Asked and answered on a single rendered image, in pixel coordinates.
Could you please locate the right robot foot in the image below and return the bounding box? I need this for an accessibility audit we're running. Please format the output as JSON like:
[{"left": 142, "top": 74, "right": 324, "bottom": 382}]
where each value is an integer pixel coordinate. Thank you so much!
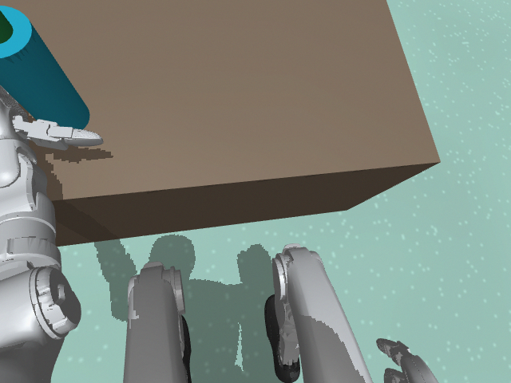
[{"left": 264, "top": 294, "right": 300, "bottom": 383}]

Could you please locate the right robot hand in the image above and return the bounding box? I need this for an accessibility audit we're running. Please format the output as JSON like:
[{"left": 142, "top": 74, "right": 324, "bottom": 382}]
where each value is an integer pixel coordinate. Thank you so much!
[{"left": 376, "top": 338, "right": 438, "bottom": 383}]

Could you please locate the bottle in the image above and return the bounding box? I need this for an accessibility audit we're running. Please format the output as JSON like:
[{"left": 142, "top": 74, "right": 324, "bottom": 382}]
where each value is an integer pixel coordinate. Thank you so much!
[{"left": 0, "top": 6, "right": 90, "bottom": 129}]

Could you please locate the left robot arm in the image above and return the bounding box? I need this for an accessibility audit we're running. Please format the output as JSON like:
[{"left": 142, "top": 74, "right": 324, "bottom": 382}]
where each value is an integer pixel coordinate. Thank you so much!
[{"left": 0, "top": 139, "right": 81, "bottom": 383}]

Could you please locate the left robot hand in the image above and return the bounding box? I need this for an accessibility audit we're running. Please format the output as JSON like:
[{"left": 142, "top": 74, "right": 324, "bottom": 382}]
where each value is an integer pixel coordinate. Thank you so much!
[{"left": 0, "top": 86, "right": 103, "bottom": 151}]

